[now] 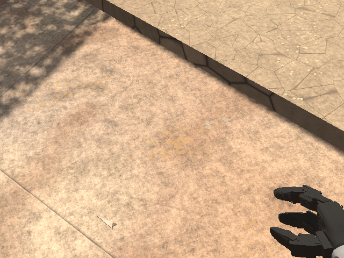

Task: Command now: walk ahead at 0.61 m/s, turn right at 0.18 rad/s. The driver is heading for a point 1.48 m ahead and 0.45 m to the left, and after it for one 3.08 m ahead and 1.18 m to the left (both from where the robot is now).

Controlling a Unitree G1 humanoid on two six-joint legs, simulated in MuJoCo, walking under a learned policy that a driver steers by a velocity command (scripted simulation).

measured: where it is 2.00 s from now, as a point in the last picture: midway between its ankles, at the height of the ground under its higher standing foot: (168, 254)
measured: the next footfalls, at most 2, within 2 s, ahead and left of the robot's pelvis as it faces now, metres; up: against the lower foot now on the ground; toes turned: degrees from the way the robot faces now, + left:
left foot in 0.10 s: +0.23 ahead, +0.16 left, -0.12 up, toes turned -1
right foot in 0.42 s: +0.47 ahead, -0.01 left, -0.12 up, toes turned +23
